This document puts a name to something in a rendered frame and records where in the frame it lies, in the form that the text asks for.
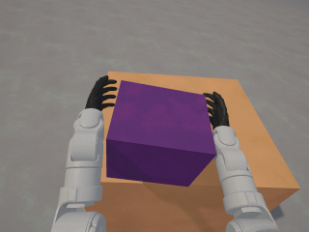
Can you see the robot left hand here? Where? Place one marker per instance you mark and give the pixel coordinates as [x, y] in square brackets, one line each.
[96, 97]

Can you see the carton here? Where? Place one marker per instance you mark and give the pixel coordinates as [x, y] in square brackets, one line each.
[158, 135]

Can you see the left robot upper arm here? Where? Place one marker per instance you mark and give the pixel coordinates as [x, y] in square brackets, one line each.
[80, 222]

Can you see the right robot upper arm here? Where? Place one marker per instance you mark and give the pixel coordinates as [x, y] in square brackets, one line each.
[251, 225]

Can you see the robot right hand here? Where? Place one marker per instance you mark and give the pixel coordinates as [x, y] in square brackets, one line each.
[219, 115]

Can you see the robot right forearm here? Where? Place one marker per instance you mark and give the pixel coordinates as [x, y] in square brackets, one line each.
[241, 198]

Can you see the pedestal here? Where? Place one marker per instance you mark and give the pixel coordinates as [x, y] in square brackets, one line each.
[136, 206]

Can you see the robot left forearm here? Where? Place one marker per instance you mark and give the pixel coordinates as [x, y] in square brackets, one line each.
[84, 163]

